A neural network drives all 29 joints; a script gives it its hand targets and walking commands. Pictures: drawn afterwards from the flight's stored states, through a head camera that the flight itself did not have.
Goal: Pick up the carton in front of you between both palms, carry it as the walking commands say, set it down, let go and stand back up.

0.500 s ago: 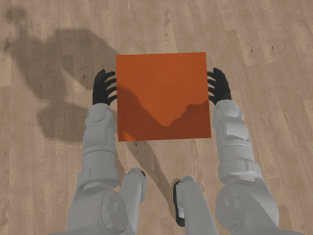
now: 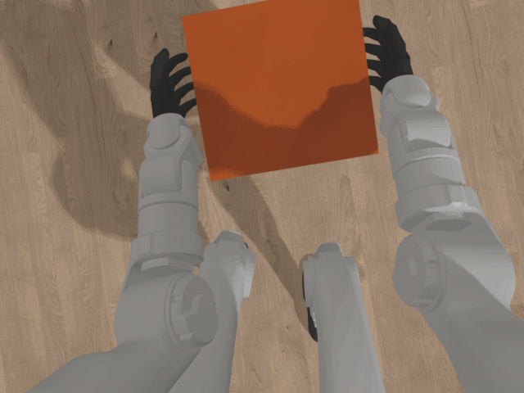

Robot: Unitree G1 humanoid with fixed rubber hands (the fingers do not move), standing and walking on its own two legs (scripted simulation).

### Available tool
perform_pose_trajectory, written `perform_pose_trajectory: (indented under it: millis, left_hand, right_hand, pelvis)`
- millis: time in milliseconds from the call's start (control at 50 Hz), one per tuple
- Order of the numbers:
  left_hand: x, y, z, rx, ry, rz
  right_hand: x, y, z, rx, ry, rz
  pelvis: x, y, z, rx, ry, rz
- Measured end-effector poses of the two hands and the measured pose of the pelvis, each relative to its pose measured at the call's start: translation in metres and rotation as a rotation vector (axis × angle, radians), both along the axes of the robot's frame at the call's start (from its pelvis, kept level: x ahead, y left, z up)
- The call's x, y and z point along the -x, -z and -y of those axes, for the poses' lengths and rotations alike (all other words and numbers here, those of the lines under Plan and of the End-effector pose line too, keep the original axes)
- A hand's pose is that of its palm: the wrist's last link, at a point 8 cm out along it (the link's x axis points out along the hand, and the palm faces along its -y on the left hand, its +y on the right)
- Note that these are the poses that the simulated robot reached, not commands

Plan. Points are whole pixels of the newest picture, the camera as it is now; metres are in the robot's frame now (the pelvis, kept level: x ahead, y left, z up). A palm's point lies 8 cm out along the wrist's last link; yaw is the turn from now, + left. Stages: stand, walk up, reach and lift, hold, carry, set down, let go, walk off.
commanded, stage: set down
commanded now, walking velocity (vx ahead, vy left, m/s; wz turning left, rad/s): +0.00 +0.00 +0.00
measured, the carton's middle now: (278, 105) +0.51 +0.02 -0.19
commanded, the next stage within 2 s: none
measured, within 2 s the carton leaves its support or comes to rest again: rests again in 1.20 s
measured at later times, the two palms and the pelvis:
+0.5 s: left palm (198, 125) +0.49 +0.16 -0.25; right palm (358, 85) +0.57 -0.12 -0.26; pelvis -0.01 -0.01 -0.09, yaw +2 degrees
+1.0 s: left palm (196, 122) +0.50 +0.17 -0.28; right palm (351, 89) +0.58 -0.11 -0.29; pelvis -0.01 -0.01 -0.12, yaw +3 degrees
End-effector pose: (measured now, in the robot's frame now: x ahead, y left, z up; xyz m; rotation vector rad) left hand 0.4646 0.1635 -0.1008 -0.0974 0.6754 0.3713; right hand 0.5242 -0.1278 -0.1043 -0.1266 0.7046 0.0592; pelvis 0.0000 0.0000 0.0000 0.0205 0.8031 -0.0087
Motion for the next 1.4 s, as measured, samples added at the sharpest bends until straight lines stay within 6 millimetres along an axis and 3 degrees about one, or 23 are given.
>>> perform_pose_trajectory:
  millis: [500, 580, 680, 1040, 1400]
  left_hand:
    - [-0.022, 0.154, -0.001, -0.019, -0.071, -0.065]
    - [-0.031, 0.167, -0.005, -0.023, -0.065, -0.081]
    - [-0.038, 0.168, -0.009, -0.017, -0.073, -0.051]
    - [-0.032, 0.176, -0.013, -0.007, -0.027, -0.073]
    - [-0.033, 0.196, -0.027, -0.018, 0.003, -0.124]
  right_hand:
    - [-0.049, 0.156, -0.008, 0.038, -0.123, -0.052]
    - [-0.055, 0.177, -0.01, 0.047, -0.138, -0.063]
    - [-0.058, 0.185, -0.017, 0.045, -0.151, -0.061]
    - [-0.053, 0.188, -0.015, 0.023, -0.149, -0.075]
    - [-0.055, 0.205, -0.023, -0.052, -0.177, -0.042]
  pelvis:
    - [0.011, 0.094, 0.013, -0.051, 0.022, 0.036]
    - [0.009, 0.104, 0.015, -0.058, 0.016, 0.05]
    - [0.004, 0.112, 0.016, -0.058, 0.008, 0.058]
    - [0.011, 0.124, 0.015, -0.064, 0.01, 0.116]
    - [0.004, 0.132, 0.017, -0.081, 0.001, 0.125]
